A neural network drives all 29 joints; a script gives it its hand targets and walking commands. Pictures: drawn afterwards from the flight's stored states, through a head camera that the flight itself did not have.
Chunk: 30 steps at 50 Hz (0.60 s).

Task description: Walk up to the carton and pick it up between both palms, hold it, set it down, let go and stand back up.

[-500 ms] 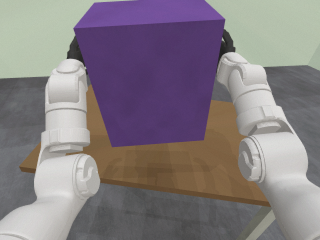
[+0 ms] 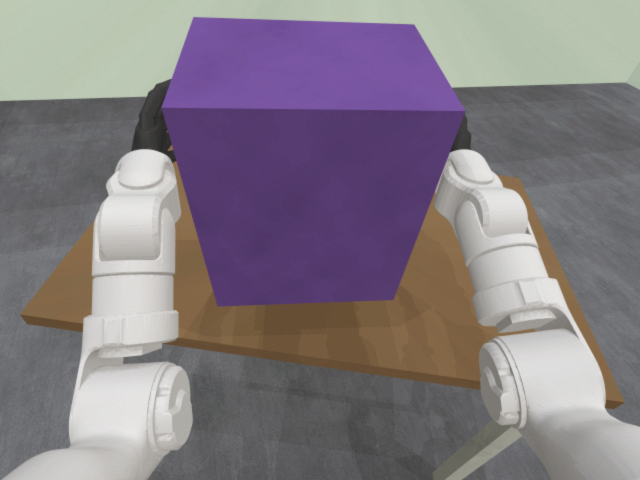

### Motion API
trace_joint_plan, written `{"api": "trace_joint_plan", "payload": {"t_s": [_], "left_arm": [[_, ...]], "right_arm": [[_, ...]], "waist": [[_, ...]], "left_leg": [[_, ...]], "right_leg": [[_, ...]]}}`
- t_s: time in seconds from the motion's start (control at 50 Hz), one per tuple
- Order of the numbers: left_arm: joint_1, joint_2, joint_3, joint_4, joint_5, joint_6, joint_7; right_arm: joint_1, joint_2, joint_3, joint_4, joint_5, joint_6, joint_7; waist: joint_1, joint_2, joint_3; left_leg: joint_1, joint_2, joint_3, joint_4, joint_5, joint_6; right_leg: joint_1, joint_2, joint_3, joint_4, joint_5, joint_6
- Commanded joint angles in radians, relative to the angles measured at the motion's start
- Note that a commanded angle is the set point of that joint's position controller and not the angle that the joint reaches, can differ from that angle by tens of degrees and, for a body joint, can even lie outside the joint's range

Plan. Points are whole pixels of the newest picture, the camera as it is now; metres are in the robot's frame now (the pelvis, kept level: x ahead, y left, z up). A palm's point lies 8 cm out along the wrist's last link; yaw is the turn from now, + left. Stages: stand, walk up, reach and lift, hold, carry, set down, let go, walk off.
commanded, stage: set down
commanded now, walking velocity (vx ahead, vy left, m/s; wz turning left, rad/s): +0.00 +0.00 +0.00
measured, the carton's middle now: (307, 177) +0.41 +0.02 +0.19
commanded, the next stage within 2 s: none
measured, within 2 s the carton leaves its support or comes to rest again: neither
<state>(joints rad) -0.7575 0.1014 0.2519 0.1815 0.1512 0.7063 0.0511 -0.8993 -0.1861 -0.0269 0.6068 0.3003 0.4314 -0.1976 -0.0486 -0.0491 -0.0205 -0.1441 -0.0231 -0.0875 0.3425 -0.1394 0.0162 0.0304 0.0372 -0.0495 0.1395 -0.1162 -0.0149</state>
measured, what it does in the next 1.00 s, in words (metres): stands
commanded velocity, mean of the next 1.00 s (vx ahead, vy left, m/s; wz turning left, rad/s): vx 0.00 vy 0.00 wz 0.00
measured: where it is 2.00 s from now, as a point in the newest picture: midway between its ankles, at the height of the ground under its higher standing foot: outside the picture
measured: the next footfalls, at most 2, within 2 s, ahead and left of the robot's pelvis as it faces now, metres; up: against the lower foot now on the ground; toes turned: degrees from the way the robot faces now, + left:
none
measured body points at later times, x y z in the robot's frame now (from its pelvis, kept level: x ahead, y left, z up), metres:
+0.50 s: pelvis -0.01 -0.01 +0.00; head -0.02 +0.02 +0.45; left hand +0.41 +0.15 +0.23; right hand +0.41 -0.18 +0.23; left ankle +0.03 +0.10 -0.75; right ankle -0.02 -0.11 -0.75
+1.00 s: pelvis +0.00 -0.03 +0.00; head -0.01 +0.00 +0.45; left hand +0.42 +0.14 +0.20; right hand +0.42 -0.20 +0.20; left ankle +0.03 +0.10 -0.75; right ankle -0.02 -0.11 -0.75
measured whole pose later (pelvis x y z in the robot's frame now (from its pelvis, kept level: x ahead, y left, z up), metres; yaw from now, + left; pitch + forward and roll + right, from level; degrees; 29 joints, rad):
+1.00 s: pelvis +0.00 -0.03 +0.00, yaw +1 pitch -2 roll -1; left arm -0.80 0.06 0.31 0.36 0.25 0.57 0.00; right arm -0.86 -0.09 -0.18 0.70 0.05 0.29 -0.12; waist -0.09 -0.06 0.00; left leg -0.14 -0.01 -0.10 0.29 -0.11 -0.01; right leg -0.02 0.04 -0.08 0.20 -0.15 -0.04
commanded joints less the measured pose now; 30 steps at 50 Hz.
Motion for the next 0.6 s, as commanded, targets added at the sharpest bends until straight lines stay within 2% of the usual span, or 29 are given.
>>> {"api": "trace_joint_plan", "payload": {"t_s": [0.0, 0.02, 0.04, 0.06, 0.08, 0.1, 0.16, 0.22, 0.28, 0.36, 0.48, 0.58], "left_arm": [[-0.698, -0.451, -0.401, -0.247, -0.145, -0.007, -0.149], [-0.685, -0.442, -0.389, -0.238, -0.140, 0.000, -0.149], [-0.948, -0.490, -0.550, -0.487, -0.243, -0.061, -0.147], [-0.981, -0.477, -0.532, -0.429, -0.222, -0.063, -0.147], [-0.960, -0.497, -0.512, -0.360, -0.193, -0.053, -0.152], [-0.931, -0.469, -0.456, -0.271, -0.151, -0.037, -0.158], [-0.792, -0.393, -0.306, -0.049, -0.068, 0.002, -0.180], [-0.757, -0.389, -0.223, 0.020, -0.030, -0.006, -0.197], [-0.765, -0.390, -0.190, 0.014, 0.001, -0.035, -0.214], [-0.792, -0.404, -0.225, -0.049, 0.003, -0.075, -0.220], [-0.812, -0.446, -0.336, -0.123, -0.046, -0.122, -0.189], [-0.797, -0.460, -0.378, -0.122, -0.073, -0.144, -0.170]], "right_arm": [[-0.732, 0.386, 0.218, -0.292, 0.106, -0.054, 0.069], [-0.727, 0.380, 0.218, -0.288, 0.112, -0.052, 0.071], [-0.915, 0.391, 0.176, -0.508, 0.041, -0.078, 0.066], [-0.919, 0.410, 0.191, -0.429, 0.024, -0.072, 0.067], [-0.893, 0.381, 0.154, -0.380, 0.007, -0.064, 0.076], [-0.869, 0.356, 0.131, -0.301, -0.013, -0.051, 0.084], [-0.769, 0.299, 0.063, -0.131, -0.057, -0.028, 0.108], [-0.770, 0.309, 0.031, -0.092, -0.075, -0.046, 0.127], [-0.787, 0.334, 0.031, -0.126, -0.099, -0.071, 0.136], [-0.777, 0.361, 0.052, -0.176, -0.123, -0.106, 0.143], [-0.772, 0.388, 0.069, -0.228, -0.151, -0.168, 0.154], [-0.760, 0.407, 0.076, -0.237, -0.165, -0.197, 0.153]], "waist": [[0.025, 0.146, -0.586], [0.033, 0.135, -0.560], [-0.169, 0.084, -0.680], [-0.107, 0.139, -0.651], [-0.112, 0.156, -0.636], [-0.079, 0.152, -0.544], [-0.036, 0.088, -0.340], [-0.008, 0.071, -0.364], [-0.001, 0.051, -0.454], [-0.008, 0.056, -0.544], [-0.042, 0.098, -0.625], [-0.055, 0.117, -0.651]], "left_leg": [[0.350, 0.010, 0.038, 0.082, 0.691, -0.083], [0.332, 0.008, 0.041, 0.073, 0.651, -0.079], [0.416, -0.008, 0.031, 0.051, 0.531, -0.108], [0.444, 0.008, 0.041, 0.048, 0.517, -0.103], [0.423, -0.004, 0.055, 0.041, 0.439, -0.095], [0.363, -0.006, 0.050, 0.020, 0.353, -0.086], [0.188, 0.003, 0.060, -0.058, 0.088, -0.061], [0.163, -0.003, 0.072, -0.063, 0.085, -0.048], [0.214, -0.013, 0.074, -0.047, 0.174, -0.038], [0.287, -0.018, 0.074, -0.034, 0.276, -0.040], [0.372, -0.014, 0.070, -0.007, 0.347, -0.054], [0.358, -0.016, 0.062, 0.007, 0.354, -0.051]], "right_leg": [[0.104, 0.023, -0.002, 0.031, 0.264, -0.012], [0.110, 0.020, -0.001, 0.033, 0.261, -0.010], [-0.036, 0.041, -0.030, 0.035, 0.252, 0.024], [-0.109, 0.023, -0.019, 0.047, 0.234, 0.019], [-0.100, 0.012, -0.015, 0.034, 0.207, 0.014], [-0.095, 0.006, -0.027, 0.033, 0.176, 0.015], [-0.107, -0.005, -0.046, 0.020, 0.009, 0.027], [-0.069, 0.005, -0.054, 0.029, 0.029, 0.034], [-0.009, 0.017, -0.054, 0.041, 0.151, 0.036], [0.022, 0.025, -0.054, 0.051, 0.262, 0.039], [-0.014, 0.027, -0.058, 0.053, 0.304, 0.042], [-0.010, 0.018, -0.056, 0.065, 0.339, 0.049]]}}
